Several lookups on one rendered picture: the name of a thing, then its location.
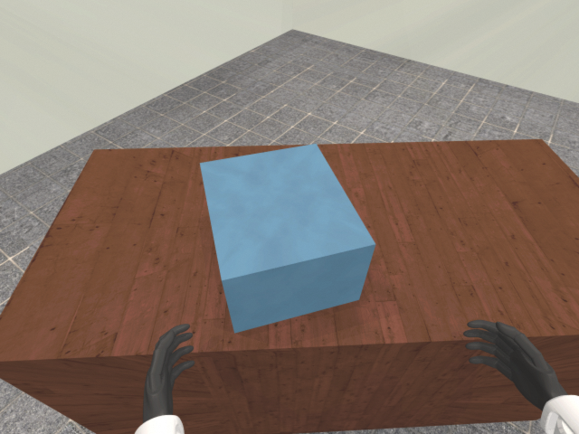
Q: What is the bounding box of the carton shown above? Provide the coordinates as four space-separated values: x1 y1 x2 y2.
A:
200 144 375 333

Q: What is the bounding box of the robot right hand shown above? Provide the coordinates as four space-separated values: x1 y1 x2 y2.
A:
463 320 568 411

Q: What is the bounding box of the robot left hand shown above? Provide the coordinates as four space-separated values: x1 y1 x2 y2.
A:
143 324 195 423

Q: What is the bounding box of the robot right forearm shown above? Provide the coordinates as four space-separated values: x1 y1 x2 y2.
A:
540 395 579 434

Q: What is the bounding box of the robot left forearm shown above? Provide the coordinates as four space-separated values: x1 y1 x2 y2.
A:
135 415 185 434

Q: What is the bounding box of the pedestal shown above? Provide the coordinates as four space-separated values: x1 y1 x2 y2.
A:
0 139 579 434

